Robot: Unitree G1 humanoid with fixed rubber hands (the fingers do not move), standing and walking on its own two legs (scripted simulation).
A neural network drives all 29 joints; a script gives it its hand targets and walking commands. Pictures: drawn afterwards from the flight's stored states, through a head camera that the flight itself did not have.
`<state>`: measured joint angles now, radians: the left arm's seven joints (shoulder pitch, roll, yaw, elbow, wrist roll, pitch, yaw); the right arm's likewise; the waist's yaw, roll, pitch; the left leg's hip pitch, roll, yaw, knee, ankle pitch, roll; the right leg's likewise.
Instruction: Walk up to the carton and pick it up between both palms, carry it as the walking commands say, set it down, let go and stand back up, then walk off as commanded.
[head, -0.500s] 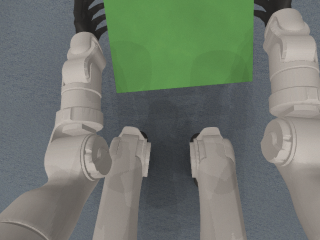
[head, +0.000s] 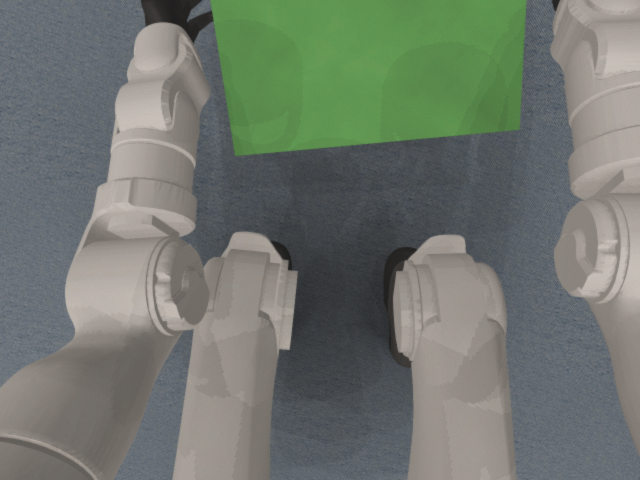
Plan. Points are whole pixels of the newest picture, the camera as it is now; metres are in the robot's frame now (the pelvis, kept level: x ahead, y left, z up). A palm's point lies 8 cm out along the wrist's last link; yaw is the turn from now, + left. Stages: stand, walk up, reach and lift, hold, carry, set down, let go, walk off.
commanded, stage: set down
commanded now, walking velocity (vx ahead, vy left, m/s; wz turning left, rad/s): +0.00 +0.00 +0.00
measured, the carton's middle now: (361, 22) +0.54 -0.04 -0.25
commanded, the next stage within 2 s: none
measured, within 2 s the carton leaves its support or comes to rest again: neither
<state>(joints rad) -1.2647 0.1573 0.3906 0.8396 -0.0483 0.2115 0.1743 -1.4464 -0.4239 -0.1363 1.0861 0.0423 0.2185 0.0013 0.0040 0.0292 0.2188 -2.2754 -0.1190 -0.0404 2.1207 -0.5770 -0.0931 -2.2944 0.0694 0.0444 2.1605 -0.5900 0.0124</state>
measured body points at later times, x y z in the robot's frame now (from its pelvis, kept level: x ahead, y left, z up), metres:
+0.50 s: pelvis -0.01 +0.00 -0.01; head +0.35 -0.04 +0.25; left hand +0.54 +0.15 -0.18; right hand +0.55 -0.23 -0.18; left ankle +0.11 +0.13 -0.35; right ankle +0.10 -0.11 -0.35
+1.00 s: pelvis -0.01 +0.00 -0.02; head +0.36 -0.04 +0.23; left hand +0.54 +0.15 -0.19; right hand +0.55 -0.23 -0.20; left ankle +0.11 +0.13 -0.35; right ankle +0.10 -0.11 -0.35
